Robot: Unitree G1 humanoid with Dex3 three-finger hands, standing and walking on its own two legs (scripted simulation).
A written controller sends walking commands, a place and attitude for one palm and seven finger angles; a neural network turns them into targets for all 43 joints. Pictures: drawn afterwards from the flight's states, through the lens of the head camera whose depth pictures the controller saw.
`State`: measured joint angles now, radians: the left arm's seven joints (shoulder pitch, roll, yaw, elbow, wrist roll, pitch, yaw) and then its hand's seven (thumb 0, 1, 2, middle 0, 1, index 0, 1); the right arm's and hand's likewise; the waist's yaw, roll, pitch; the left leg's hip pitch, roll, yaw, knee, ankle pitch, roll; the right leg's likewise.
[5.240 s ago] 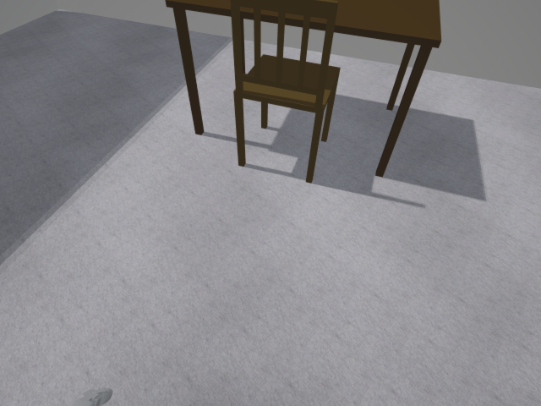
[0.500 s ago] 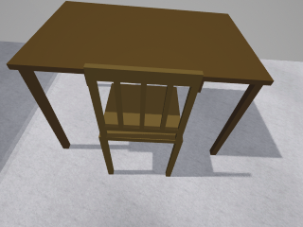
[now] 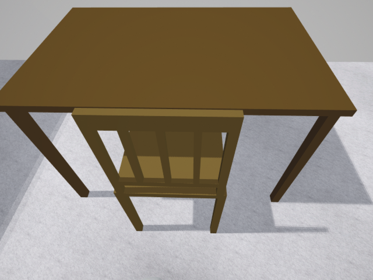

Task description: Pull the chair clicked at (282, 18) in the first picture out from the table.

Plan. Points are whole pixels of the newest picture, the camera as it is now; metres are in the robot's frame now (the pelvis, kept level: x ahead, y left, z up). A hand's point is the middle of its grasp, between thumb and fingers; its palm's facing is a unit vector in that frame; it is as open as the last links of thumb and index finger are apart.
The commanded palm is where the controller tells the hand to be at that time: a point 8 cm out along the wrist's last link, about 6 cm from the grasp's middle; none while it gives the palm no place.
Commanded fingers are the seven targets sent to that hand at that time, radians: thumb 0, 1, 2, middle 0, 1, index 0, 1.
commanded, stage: come to a stop and stand still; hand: left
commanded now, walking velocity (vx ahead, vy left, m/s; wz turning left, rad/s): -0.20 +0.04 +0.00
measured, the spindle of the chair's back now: (164, 158) +0.45 +0.10 -0.09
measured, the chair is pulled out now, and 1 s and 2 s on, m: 0.00 0.00 0.00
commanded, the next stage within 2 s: look again from close up in 0.88 s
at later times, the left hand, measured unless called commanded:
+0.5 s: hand out of the picture -0.01 +0.21 -0.18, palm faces +0.00 -0.97 -0.22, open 7.4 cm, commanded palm none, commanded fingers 0.00 0.90 0.90 -0.20 -0.30 -0.20 -0.30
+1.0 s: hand out of the picture -0.05 +0.15 -0.18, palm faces +0.05 -0.99 -0.16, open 7.4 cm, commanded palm none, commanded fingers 0.00 0.90 0.90 -0.20 -0.30 -0.20 -0.30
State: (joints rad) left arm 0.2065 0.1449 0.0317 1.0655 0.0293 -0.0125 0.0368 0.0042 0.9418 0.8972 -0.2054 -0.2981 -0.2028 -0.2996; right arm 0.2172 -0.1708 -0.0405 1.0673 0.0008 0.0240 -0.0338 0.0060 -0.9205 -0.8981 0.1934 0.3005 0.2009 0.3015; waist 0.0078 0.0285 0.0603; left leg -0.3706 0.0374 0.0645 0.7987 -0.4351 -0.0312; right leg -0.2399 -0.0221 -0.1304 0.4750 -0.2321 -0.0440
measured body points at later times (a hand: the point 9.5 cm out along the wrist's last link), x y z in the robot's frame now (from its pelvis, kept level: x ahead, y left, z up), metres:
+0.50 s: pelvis -0.03 +0.02 +0.00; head -0.01 +0.03 +0.45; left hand -0.01 +0.27 -0.16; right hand +0.04 -0.21 -0.15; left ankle +0.03 +0.12 -0.74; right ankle -0.10 -0.11 -0.72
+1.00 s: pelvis -0.02 +0.00 +0.00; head +0.01 +0.01 +0.45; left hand -0.05 +0.21 -0.16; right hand -0.05 -0.22 -0.16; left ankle -0.04 +0.12 -0.74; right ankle -0.09 -0.10 -0.74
